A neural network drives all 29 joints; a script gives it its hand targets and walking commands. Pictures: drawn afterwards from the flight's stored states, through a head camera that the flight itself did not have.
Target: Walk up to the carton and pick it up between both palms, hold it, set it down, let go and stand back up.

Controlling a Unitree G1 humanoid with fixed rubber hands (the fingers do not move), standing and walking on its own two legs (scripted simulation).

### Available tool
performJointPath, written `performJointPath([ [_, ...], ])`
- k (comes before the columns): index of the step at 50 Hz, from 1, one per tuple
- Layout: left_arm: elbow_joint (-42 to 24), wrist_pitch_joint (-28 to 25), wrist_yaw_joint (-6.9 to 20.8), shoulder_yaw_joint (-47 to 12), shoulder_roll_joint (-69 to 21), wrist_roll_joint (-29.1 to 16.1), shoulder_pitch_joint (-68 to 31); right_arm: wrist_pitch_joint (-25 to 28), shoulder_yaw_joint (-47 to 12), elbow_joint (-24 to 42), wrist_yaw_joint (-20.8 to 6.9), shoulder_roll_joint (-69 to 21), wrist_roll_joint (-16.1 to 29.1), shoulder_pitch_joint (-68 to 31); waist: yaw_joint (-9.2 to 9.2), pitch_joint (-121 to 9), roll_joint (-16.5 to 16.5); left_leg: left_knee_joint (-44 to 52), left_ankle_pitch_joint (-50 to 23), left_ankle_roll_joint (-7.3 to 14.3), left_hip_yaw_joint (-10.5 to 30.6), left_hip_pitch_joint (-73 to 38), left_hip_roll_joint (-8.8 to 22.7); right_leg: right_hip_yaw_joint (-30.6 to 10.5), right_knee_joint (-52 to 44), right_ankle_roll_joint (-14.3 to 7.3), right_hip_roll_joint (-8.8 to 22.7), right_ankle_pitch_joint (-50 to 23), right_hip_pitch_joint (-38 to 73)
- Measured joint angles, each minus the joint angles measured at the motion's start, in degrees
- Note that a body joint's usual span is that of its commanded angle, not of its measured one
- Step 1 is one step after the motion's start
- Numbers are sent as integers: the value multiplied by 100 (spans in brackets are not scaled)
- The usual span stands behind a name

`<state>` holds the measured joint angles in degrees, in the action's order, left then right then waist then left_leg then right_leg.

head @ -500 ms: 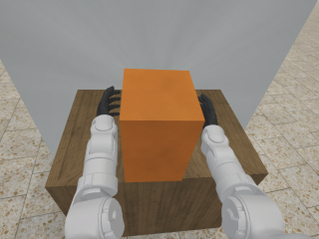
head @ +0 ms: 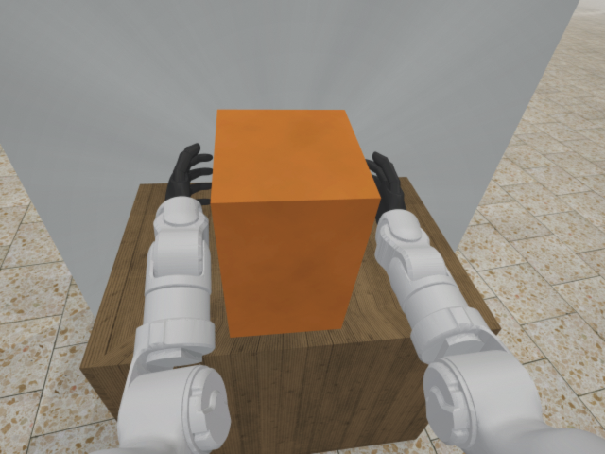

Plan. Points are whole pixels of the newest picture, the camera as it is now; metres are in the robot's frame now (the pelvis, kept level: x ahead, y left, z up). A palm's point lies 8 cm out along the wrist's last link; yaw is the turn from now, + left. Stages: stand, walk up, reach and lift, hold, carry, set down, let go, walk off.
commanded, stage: reach and lift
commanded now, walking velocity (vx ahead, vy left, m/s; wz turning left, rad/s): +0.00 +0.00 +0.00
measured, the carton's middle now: (284, 228) +0.42 +0.01 +0.10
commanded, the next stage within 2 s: hold in 1.62 s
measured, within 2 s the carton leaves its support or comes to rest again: neither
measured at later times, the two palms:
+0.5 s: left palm (171, 184) +0.38 +0.15 +0.21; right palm (391, 190) +0.37 -0.12 +0.21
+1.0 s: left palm (169, 170) +0.38 +0.15 +0.23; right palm (395, 170) +0.37 -0.12 +0.23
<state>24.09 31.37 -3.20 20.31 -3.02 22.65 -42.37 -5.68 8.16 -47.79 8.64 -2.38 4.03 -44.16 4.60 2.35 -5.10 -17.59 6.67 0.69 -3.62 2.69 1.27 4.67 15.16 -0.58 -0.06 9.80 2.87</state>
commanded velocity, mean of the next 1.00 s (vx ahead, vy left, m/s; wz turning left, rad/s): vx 0.00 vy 0.00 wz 0.00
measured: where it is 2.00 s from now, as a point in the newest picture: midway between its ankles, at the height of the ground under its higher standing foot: outside the picture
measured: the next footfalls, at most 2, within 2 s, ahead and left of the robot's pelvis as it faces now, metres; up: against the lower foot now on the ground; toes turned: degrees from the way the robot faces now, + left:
none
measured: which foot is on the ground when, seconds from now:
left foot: down 0.00-1.00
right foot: down 0.00-1.00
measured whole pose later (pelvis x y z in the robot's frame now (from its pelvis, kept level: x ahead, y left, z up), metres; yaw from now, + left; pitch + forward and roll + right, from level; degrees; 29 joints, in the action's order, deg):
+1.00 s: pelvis +0.00 +0.00 +0.00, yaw +0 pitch -9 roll -1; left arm 18.4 43.9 -0.4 20.9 -0.3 21.8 -46.7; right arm -19.2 2.4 -42.1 12.5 0.7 12.9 -50.9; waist 6.5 -0.4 -4.0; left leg -18.9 7.6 0.7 -2.8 2.6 1.2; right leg 4.4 15.0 -0.4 -0.3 9.9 3.6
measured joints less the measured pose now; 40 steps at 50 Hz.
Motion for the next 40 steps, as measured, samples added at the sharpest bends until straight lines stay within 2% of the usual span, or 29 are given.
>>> performJointPath([
  [7, -228, 332, 147, 18, 47, 21, -68, -290, -108, 189, 51, 7, 137, -74, 39, 5, 0, -17, 8, 2, 36, -51, -16, 28, 18, 3, 11, 20, 62],
  [24, -662, 876, 223, -44, 142, -15, -148, -807, -384, 593, 187, 124, 520, -229, 135, -100, 57, -78, 28, 24, 45, -39, -23, 7, 7, 24, 11, -9, 76],
  [40, -421, 1155, 248, 71, 260, -9, -541, -1141, -313, 383, 227, 201, 599, -665, 123, -242, 89, -74, 21, 23, 39, 36, -20, -33, 20, 21, 0, -18, -18],
])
